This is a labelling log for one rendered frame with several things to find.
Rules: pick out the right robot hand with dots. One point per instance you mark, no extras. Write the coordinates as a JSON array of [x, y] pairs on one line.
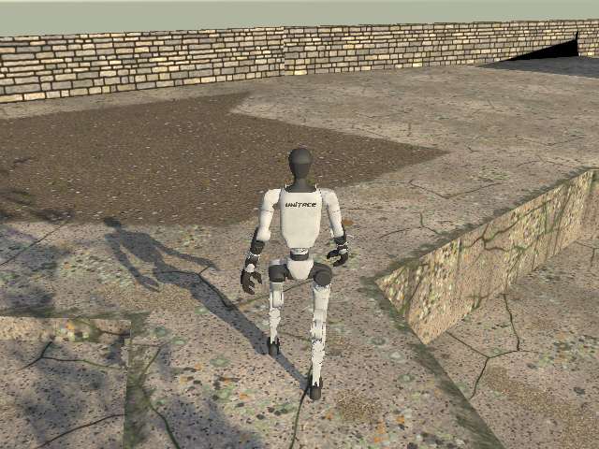
[[333, 253]]

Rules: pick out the robot left shin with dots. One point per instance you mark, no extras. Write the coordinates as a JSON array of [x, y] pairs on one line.
[[274, 319]]

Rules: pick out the right robot upper arm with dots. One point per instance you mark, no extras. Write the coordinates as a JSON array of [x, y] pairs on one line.
[[333, 210]]

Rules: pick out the left robot hand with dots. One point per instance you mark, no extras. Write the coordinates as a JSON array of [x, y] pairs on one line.
[[245, 281]]

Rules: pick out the humanoid robot head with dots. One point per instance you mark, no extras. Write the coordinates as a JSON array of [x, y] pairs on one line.
[[300, 161]]

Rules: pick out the right robot forearm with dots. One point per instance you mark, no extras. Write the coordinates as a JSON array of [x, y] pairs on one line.
[[341, 243]]

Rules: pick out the left robot upper arm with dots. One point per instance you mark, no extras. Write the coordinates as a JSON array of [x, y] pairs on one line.
[[270, 198]]

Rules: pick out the left robot forearm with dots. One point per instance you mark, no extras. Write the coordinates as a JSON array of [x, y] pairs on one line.
[[254, 253]]

